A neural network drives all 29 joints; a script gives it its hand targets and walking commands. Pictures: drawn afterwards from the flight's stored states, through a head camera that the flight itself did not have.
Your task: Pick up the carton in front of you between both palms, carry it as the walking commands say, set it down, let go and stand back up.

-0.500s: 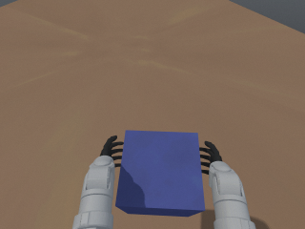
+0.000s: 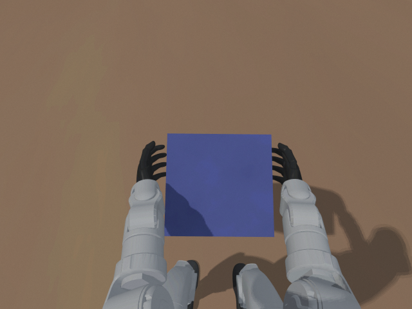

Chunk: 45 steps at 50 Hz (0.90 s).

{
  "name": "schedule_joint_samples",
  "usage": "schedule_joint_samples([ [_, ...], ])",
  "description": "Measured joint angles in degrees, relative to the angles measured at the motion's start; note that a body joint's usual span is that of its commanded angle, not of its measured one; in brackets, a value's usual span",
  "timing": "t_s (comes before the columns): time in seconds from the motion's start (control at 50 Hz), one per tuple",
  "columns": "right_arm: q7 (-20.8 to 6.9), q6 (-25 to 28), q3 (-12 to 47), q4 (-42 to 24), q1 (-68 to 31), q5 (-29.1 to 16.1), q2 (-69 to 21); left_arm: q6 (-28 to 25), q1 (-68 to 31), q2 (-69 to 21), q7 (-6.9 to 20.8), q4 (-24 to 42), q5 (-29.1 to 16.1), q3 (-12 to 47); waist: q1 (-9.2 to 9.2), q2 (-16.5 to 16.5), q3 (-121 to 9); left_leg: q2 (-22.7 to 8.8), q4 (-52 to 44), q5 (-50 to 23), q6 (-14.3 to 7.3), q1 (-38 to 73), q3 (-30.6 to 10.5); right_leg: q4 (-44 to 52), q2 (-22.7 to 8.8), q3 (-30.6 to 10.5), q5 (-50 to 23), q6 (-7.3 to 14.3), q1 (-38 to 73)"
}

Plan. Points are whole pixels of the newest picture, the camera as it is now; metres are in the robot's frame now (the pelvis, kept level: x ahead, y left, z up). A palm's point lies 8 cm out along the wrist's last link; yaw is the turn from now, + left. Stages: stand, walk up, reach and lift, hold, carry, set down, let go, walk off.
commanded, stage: set down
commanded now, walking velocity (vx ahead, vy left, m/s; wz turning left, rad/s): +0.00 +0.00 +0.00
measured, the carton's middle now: (216, 185) +0.38 +0.01 -0.16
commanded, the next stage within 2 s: none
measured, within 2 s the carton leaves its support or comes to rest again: neither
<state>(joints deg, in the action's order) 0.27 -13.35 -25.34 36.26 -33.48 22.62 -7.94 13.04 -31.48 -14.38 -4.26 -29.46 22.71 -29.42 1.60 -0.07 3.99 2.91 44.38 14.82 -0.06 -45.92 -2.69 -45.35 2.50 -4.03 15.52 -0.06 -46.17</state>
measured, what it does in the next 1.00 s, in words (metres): lowers itself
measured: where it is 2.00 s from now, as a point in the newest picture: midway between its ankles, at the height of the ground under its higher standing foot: (215, 299)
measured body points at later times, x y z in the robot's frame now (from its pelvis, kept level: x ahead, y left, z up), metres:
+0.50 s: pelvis -0.02 -0.02 -0.14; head +0.21 -0.02 +0.25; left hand +0.39 +0.16 -0.21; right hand +0.44 -0.13 -0.23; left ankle +0.06 +0.12 -0.70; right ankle +0.06 -0.12 -0.70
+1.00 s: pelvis -0.05 -0.02 -0.26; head +0.25 -0.03 +0.07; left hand +0.41 +0.17 -0.37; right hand +0.47 -0.12 -0.39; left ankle +0.06 +0.12 -0.70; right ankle +0.06 -0.12 -0.70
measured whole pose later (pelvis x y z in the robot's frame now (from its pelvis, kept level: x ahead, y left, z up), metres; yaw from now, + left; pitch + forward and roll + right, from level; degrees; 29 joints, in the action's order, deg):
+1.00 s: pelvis -0.05 -0.02 -0.26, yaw +2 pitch +46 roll +3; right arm 8.4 -12.6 -14.1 54.2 -66.0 9.7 6.7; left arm 11.9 -54.1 -7.3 -9.6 -34.1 9.8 -31.7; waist 4.5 1.1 -5.7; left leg 6.4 103.9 29.1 4.6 -121.0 -3.1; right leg -105.7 7.7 -3.5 29.1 -0.7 -122.3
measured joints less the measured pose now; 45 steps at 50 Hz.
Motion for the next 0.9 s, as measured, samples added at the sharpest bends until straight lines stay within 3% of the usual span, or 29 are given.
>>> schedule_joint_samples([
  [0.08,2.39,3.34,3.45,-1.52,-0.32,-5.12,1.32,-3.75,0.50,0.18,-1.96,2.41,-4.98,2.42,0.39,0.02,-3.31,0.17,7.03,1.80,0.50,-13.34,-0.47,-6.85,0.68,0.06,1.63,-0.08,-13.27],
  [0.18,4.04,3.50,5.01,-3.05,-2.09,-8.77,2.17,-4.17,-0.21,0.10,-2.68,5.29,-8.58,3.39,0.80,0.43,-9.35,0.49,15.45,4.50,1.18,-26.47,-0.84,-15.37,1.49,0.02,4.26,0.01,-26.51],
  [0.4,4.58,-0.42,4.02,2.77,-9.32,-7.92,4.27,-0.15,-5.79,1.93,-1.50,1.85,-7.69,0.37,1.79,1.45,-16.80,1.00,29.09,9.11,2.28,-42.97,-1.05,-29.38,2.78,0.25,8.73,0.43,-43.39],
  [0.68,7.45,0.61,6.85,9.12,-19.08,-9.98,8.39,-1.35,-13.79,4.86,-3.58,-2.16,-10.42,-0.53,2.51,1.37,-16.07,2.27,45.17,12.64,3.61,-60.80,-1.21,-45.71,3.94,0.73,12.17,0.25,-61.47],
  [0.9,8.18,0.45,9.89,14.62,-28.07,-12.24,12.58,-1.09,-19.82,6.41,-5.04,-3.58,-12.40,-1.54,2.77,1.31,-12.02,3.09,55.66,14.04,4.38,-71.30,-0.65,-56.42,4.91,0.60,13.37,-0.37,-72.26],
])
